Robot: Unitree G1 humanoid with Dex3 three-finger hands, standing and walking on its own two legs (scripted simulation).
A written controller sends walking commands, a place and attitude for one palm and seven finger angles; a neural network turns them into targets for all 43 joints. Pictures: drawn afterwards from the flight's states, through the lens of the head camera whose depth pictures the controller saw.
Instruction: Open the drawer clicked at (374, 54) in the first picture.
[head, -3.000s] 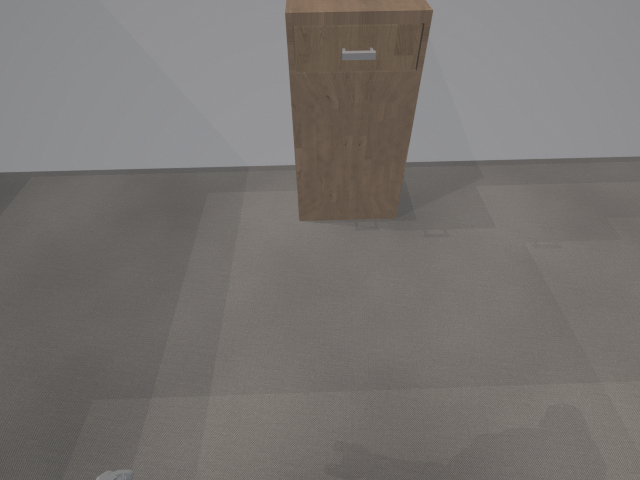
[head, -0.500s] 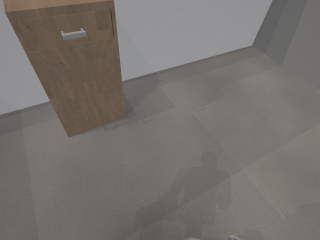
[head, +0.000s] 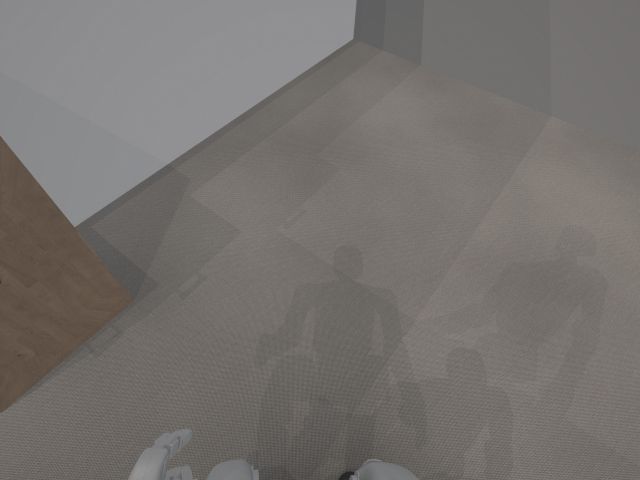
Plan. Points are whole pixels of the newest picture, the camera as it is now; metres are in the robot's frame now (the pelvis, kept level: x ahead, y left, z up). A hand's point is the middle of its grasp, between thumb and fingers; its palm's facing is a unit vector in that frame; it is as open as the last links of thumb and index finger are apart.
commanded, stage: walk to a spot facing it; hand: left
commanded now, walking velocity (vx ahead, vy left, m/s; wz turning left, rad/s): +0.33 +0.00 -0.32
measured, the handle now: out of the picture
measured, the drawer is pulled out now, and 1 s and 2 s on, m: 0.00 0.00 0.00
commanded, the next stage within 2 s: turn to face it in 0.54 s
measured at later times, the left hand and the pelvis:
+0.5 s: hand (156, 395) +0.26 +0.25 -0.16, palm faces -0.16 -0.97 -0.16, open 7.4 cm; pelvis +0.18 +0.07 +0.02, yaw -15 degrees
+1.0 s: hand (245, 297) +0.41 +0.13 -0.14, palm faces -0.30 -0.94 -0.18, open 7.4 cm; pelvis +0.24 +0.02 +0.01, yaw -16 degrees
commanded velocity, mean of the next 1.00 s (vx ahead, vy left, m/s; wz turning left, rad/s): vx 0.06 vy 0.00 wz -0.11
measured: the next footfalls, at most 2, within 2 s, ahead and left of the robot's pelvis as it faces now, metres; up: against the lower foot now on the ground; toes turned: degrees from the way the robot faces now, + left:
left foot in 0.26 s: +0.23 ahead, +0.15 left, +0.00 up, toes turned +1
right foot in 0.76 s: +0.25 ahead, -0.11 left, +0.00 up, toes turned -30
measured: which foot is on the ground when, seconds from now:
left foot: up 0.00-0.24, down 0.26-0.76, up 0.78-1.00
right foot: down 0.00-0.26, up 0.28-0.74, down 0.76-1.00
